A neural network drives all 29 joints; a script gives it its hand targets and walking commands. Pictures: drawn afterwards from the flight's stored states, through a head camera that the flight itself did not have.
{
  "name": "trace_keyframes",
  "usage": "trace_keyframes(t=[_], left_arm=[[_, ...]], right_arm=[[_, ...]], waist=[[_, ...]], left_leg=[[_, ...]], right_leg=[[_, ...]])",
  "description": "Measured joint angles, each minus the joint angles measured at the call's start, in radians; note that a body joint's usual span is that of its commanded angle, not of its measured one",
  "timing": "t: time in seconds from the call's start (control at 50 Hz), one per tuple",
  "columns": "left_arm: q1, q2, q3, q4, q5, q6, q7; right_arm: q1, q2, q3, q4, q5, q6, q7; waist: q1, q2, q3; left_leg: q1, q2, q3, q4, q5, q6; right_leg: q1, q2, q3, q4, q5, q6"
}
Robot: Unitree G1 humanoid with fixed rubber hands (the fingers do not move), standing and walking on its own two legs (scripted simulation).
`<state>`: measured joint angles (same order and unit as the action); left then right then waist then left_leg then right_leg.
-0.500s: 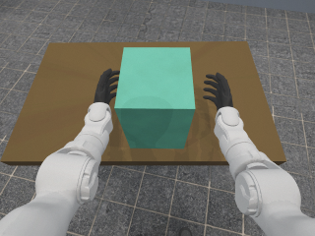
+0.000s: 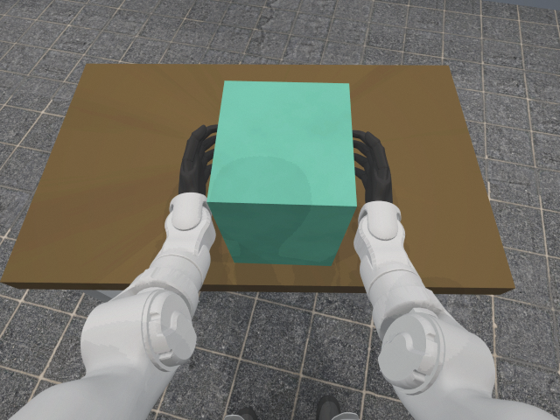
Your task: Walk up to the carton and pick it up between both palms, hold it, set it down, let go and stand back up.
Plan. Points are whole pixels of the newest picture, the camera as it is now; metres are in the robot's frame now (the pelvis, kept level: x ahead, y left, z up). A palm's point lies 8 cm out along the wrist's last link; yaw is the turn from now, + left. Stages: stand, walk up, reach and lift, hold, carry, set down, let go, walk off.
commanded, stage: reach and lift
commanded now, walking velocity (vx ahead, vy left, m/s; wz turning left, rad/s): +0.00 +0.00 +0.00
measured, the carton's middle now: (284, 184) +0.46 +0.01 +0.00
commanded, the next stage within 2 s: none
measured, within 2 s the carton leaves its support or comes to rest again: neither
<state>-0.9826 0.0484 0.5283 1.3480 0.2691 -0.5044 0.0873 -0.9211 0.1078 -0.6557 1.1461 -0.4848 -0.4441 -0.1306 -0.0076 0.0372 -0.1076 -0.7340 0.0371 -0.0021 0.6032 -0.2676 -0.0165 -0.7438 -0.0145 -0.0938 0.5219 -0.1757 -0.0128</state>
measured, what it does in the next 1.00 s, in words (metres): stands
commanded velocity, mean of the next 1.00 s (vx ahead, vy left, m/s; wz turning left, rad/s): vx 0.00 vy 0.00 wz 0.00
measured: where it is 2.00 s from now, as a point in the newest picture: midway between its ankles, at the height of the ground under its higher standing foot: outside the picture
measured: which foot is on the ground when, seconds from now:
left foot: down 0.00-1.00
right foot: down 0.00-1.00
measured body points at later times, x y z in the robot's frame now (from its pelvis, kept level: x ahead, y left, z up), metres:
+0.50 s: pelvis +0.03 +0.01 +0.01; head +0.15 +0.02 +0.45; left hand +0.46 +0.14 +0.02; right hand +0.45 -0.12 +0.02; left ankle -0.01 +0.12 -0.72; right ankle +0.02 -0.12 -0.72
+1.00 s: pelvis +0.03 +0.00 +0.02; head +0.15 +0.01 +0.45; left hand +0.46 +0.14 +0.02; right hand +0.45 -0.12 +0.02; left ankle -0.01 +0.12 -0.72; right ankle +0.02 -0.12 -0.72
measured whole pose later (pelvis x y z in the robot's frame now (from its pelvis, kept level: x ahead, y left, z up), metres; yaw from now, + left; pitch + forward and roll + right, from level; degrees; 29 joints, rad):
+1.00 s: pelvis +0.03 +0.00 +0.02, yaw +0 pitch +19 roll -2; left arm -0.81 -0.07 0.58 1.12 0.44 -0.41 0.09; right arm -0.77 0.16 -0.72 1.08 -0.55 -0.48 -0.12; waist 0.00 0.01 -0.08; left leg -0.55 0.04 -0.01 0.45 -0.24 -0.02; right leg -0.54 0.00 -0.10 0.34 -0.13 -0.01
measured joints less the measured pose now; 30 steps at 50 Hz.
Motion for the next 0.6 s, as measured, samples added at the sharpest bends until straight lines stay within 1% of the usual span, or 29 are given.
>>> trace_keyframes(t=[0.04, 0.08, 0.18, 0.26, 0.38, 0.6], left_arm=[[0.021, -0.021, 0.021, -0.026, 0.025, -0.003, 0.002], [0.042, -0.035, 0.033, -0.045, 0.050, 0.002, 0.005], [0.093, -0.060, 0.048, -0.078, 0.091, 0.031, 0.012], [0.127, -0.079, 0.047, -0.106, 0.101, 0.033, 0.014], [0.154, -0.100, 0.040, -0.144, 0.118, 0.045, 0.015], [0.173, -0.120, 0.026, -0.218, 0.150, 0.083, 0.015]], right_arm=[[0.019, 0.014, -0.040, -0.022, -0.042, -0.014, 0.006], [0.035, 0.020, -0.058, -0.029, -0.068, -0.018, 0.012], [0.076, 0.016, -0.054, -0.023, -0.097, -0.012, 0.023], [0.106, 0.017, -0.044, -0.024, -0.091, -0.022, 0.026], [0.137, 0.024, -0.039, -0.029, -0.060, -0.039, 0.020], [0.151, 0.033, -0.038, -0.045, -0.036, -0.047, 0.015]], waist=[[0.005, 0.005, 0.002], [0.008, 0.009, 0.001], [0.007, 0.012, -0.002], [0.006, 0.007, -0.003], [0.007, -0.006, 0.007], [0.008, -0.022, 0.025]], left_leg=[[0.016, 0.002, 0.002, -0.006, -0.003, 0.002], [0.034, 0.003, 0.004, -0.015, -0.005, 0.005], [0.088, 0.004, 0.012, -0.048, -0.007, 0.009], [0.122, 0.005, 0.014, -0.069, -0.009, 0.011], [0.160, 0.006, 0.010, -0.089, -0.011, 0.009], [0.181, 0.008, 0.003, -0.113, 0.001, 0.005]], right_leg=[[0.020, 0.003, 0.001, -0.016, 0.004, 0.002], [0.040, 0.005, 0.004, -0.032, 0.007, 0.005], [0.097, 0.008, 0.010, -0.076, 0.013, 0.011], [0.132, 0.009, 0.011, -0.101, 0.013, 0.014], [0.175, 0.012, 0.007, -0.127, 0.014, 0.014], [0.204, 0.016, -0.001, -0.162, 0.028, 0.010]])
